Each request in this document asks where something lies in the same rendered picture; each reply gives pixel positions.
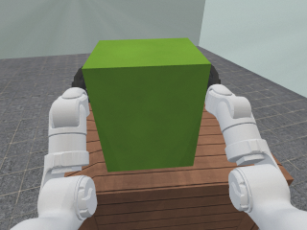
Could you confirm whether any carton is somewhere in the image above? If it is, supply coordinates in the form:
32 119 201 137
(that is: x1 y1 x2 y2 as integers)
82 37 211 173

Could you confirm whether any right robot forearm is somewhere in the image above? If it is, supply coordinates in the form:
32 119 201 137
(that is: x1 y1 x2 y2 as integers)
204 84 291 201

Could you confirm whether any left robot forearm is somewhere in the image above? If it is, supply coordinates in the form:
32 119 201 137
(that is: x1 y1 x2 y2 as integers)
37 87 90 215

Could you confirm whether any pedestal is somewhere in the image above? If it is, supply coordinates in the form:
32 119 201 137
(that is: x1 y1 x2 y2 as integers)
64 102 294 230

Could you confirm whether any right robot hand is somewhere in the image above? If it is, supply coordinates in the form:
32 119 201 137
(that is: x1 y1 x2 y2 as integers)
205 64 221 95

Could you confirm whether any left robot hand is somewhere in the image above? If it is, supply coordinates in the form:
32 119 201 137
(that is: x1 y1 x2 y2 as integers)
71 67 90 103

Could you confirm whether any robot right upper arm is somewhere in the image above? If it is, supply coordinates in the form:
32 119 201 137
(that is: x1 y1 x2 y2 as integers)
228 164 307 230

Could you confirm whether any robot left upper arm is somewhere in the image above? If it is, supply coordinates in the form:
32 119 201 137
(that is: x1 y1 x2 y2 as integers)
10 175 98 230

